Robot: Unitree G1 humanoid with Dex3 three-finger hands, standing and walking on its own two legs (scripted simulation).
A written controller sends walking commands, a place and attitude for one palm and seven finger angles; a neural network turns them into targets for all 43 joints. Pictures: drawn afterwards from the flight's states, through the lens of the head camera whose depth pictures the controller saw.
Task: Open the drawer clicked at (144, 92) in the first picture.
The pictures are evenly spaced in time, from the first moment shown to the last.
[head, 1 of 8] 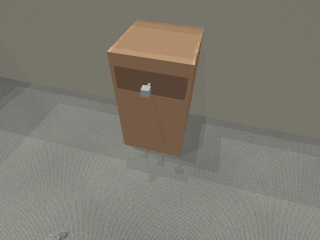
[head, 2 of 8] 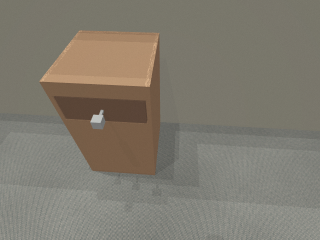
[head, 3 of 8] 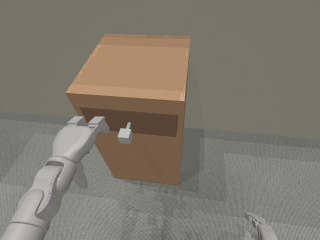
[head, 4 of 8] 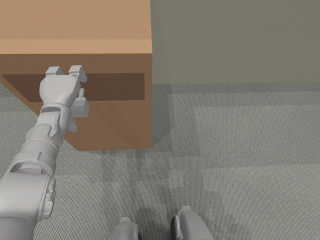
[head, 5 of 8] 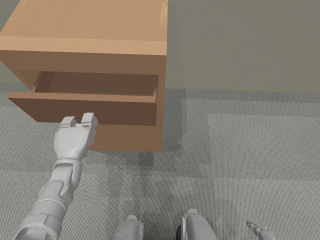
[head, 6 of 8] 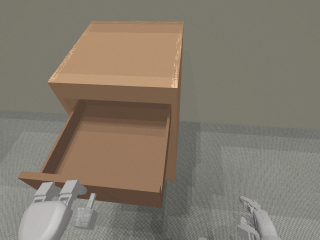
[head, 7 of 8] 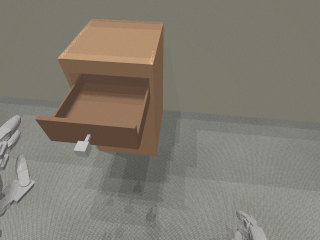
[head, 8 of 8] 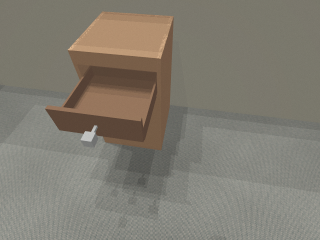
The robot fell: no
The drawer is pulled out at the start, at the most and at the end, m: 0.00 0.30 0.30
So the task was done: yes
